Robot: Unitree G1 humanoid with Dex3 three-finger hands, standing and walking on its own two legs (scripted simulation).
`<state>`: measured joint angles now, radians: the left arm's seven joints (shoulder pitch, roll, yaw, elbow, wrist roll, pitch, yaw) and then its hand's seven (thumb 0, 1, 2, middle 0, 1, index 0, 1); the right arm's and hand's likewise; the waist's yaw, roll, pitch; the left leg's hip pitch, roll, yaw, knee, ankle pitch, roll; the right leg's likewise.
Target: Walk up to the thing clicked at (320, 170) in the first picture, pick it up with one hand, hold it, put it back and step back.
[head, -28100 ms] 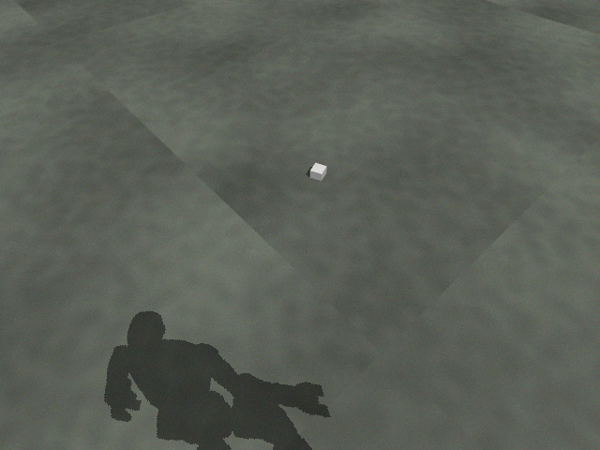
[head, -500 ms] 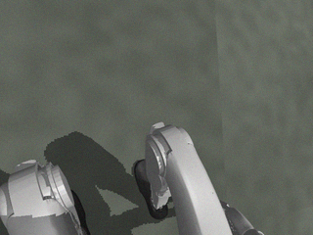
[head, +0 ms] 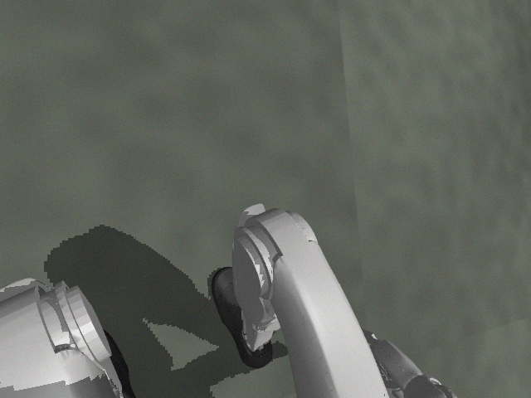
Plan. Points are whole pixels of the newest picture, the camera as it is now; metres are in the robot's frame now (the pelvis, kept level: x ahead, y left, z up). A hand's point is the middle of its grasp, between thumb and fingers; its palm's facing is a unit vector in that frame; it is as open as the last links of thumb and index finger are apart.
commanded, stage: rest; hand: left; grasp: from above
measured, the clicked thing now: out of the picture +0.46 +0.34 -0.27
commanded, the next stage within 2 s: open in 0.50 s
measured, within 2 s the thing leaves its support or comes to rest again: rests again in 0.50 s
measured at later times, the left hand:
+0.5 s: hand out of the picture +0.45 +0.33 -0.24, palm faces -0.45 -0.15 -0.88, open 9.3 cm
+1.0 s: hand out of the picture +0.46 +0.33 -0.24, palm faces -0.43 -0.14 -0.89, open 11.9 cm
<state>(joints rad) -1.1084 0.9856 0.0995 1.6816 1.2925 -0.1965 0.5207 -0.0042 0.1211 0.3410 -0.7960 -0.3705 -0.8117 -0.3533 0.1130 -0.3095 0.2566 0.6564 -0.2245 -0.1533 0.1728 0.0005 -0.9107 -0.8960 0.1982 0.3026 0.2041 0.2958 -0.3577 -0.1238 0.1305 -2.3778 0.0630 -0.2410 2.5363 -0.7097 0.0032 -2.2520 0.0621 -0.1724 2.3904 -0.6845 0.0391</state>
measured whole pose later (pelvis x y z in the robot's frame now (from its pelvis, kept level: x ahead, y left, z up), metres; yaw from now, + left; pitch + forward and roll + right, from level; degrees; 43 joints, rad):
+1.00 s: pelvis +0.00 +0.00 +0.00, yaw -2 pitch +28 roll -14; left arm -1.13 1.05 0.08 1.71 1.25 -0.18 0.55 0.00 -0.15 0.66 -0.45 -0.60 -0.44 -0.61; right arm 0.10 -0.34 0.33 0.63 -0.25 -0.21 0.21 0.00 -0.90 -0.90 0.20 0.30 0.20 0.30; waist -0.38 -0.15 0.18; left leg -2.37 0.07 -0.27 2.55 -0.72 0.00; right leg -2.23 0.08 -0.20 2.38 -0.67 0.05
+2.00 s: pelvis +0.00 +0.00 +0.03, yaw +2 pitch +33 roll -11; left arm -0.99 0.85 0.01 1.29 1.11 -0.03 0.24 0.00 -0.55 1.01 -0.08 -1.00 -0.07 -1.01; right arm 0.15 -0.30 0.15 0.64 -0.12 -0.07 0.22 0.00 -0.91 -0.90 0.20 0.30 0.20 0.30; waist -0.24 0.01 -0.04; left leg -2.32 0.06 -0.18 2.42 -0.70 0.01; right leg -2.20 0.05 -0.13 2.30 -0.69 0.04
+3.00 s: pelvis -0.01 +0.00 +0.12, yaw +8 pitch +34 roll -7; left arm -0.47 0.58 0.06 0.64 0.66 0.04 0.04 0.00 0.53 0.84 -0.21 -0.37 -0.20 -0.37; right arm 0.16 -0.29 -0.01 0.62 -0.01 0.04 0.06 0.01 -0.91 -0.90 0.20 0.30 0.20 0.30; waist -0.08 0.03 -0.17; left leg -2.05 0.05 -0.10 2.09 -0.65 0.01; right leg -1.97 0.02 -0.08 2.03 -0.66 0.02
